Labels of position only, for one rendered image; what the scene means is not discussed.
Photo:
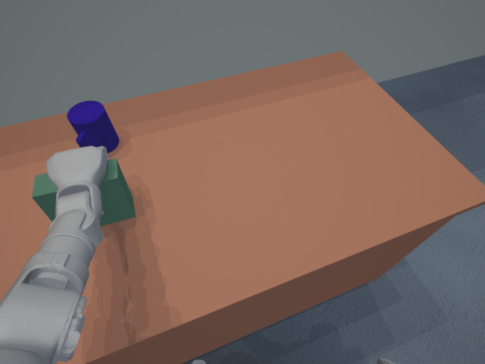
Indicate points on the robot left upper arm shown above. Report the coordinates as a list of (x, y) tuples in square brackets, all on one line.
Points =
[(41, 325)]

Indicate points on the robot left forearm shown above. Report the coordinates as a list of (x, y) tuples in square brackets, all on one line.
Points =
[(63, 259)]

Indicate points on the robot left hand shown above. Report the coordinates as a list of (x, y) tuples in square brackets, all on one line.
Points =
[(85, 163)]

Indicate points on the sponge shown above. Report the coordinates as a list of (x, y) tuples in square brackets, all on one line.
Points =
[(117, 200)]

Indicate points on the table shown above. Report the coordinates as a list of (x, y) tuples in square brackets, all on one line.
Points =
[(257, 196)]

